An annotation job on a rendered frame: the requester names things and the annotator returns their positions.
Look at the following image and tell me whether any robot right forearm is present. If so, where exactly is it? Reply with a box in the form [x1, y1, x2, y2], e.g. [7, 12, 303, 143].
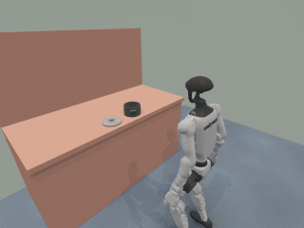
[211, 137, 226, 158]

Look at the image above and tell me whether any left robot hand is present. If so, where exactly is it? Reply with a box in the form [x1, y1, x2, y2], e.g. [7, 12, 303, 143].
[163, 190, 180, 214]

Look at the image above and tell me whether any lid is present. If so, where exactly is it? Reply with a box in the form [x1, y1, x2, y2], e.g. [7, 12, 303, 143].
[102, 116, 122, 127]

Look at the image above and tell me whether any robot left thigh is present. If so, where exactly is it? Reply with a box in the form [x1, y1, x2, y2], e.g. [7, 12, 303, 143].
[169, 171, 198, 214]

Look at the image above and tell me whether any robot left upper arm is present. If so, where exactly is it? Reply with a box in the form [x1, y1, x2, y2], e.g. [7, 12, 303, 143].
[177, 117, 197, 168]

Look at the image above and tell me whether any table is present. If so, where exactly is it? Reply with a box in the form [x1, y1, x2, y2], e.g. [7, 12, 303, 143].
[0, 28, 184, 228]

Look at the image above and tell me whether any right robot hand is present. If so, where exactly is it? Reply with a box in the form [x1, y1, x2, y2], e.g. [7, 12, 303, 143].
[208, 155, 218, 170]

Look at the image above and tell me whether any pot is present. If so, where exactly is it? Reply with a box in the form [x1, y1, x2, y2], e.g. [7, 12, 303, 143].
[123, 101, 141, 118]

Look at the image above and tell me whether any robot right shin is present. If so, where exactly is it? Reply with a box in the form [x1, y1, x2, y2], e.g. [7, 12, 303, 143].
[189, 183, 208, 221]

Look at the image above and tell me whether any robot left forearm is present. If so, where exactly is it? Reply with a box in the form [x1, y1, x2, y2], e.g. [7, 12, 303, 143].
[171, 158, 192, 196]

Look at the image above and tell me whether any robot right upper arm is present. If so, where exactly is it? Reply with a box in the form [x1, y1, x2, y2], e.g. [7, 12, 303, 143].
[208, 104, 227, 141]

